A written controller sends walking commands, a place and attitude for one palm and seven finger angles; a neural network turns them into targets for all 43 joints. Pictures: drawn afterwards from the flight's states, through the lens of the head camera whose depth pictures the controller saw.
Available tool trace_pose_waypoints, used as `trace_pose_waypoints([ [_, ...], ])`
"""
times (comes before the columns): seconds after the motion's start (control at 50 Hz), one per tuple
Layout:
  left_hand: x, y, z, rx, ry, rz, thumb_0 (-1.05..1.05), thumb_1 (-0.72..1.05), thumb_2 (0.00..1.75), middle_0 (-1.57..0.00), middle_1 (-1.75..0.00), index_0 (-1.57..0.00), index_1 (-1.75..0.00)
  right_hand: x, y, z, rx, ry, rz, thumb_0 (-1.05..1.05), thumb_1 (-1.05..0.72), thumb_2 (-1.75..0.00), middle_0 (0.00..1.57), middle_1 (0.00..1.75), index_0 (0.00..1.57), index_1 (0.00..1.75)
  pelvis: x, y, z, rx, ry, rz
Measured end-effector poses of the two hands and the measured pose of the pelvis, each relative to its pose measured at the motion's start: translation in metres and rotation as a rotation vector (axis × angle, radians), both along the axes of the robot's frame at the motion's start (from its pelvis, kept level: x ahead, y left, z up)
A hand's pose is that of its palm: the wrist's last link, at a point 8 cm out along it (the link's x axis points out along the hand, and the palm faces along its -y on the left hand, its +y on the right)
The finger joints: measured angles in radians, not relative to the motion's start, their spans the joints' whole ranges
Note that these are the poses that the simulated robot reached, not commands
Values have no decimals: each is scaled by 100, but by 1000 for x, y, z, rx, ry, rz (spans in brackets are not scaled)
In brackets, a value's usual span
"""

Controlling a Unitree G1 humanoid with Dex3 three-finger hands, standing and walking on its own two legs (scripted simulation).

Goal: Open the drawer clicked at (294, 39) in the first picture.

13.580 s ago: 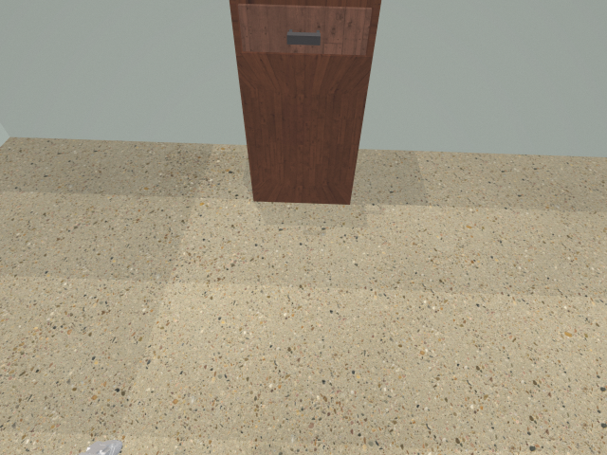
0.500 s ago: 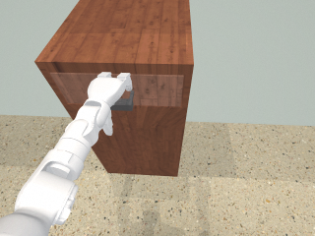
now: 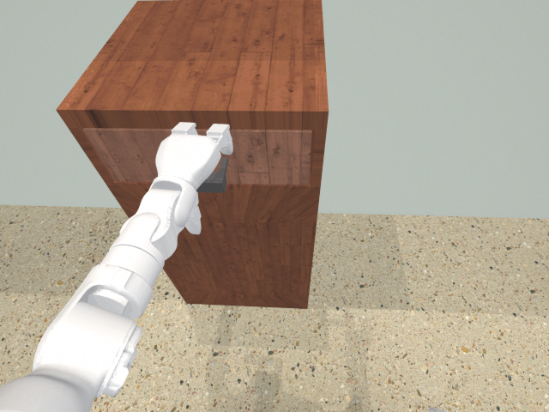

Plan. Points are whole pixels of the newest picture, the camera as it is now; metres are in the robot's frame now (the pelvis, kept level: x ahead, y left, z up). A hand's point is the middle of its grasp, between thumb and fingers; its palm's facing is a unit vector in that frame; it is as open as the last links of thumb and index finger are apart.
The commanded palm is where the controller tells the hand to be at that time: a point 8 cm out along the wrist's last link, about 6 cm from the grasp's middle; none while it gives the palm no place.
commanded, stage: move the hooked fingers above the handle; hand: left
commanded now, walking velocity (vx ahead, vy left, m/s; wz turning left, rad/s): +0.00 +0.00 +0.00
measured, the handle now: (199, 172) +0.52 +0.15 +0.02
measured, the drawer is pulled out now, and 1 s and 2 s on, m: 0.00 0.00 0.00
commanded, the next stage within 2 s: lower the fingers behind the handle in 0.38 s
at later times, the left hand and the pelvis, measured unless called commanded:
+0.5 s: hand (184, 169) +0.47 +0.15 +0.09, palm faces +0.08 -0.01 -1.00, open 13.8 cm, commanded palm +0.43 +0.17 +0.14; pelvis +0.00 -0.01 +0.00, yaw -1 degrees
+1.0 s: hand (184, 184) +0.47 +0.16 +0.04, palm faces -0.02 +0.02 -1.00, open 13.8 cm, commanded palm +0.45 +0.16 +0.10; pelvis -0.01 +0.00 -0.01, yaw +0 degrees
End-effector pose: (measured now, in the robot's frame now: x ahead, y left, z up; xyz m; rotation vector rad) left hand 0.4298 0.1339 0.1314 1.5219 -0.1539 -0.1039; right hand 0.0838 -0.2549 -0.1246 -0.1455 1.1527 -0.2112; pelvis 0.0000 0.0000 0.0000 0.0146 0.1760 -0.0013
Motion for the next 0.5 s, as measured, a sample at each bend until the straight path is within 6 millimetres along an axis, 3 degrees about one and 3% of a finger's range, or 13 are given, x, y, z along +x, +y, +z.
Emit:
trace_pose_waypoints([
  [0.16,13,36,9,64,39,213,0,-49,30,-32,-120,-32,-120,-4,-5,0,8,-7,-20,1,-91,-90,20,30,20,30,-3,-6,2,2,5,-2],
  [0.26,7,23,2,38,126,114,0,-49,30,-32,-120,-32,-120,-11,-11,2,-18,16,-13,1,-91,-90,20,30,20,30,-1,-7,2,-1,-3,13],
  [0.38,1,-5,1,-18,25,-40,0,-49,30,-32,-120,-32,-120,-16,-15,1,-30,24,-16,1,-91,-90,20,30,20,30,-1,-6,0,1,6,4],
  [0.5,11,20,8,31,-48,134,0,-49,30,-32,-120,-32,-120,-18,-9,-3,4,22,-39,1,-91,-90,20,30,20,30,-3,-6,0,4,14,-19],
])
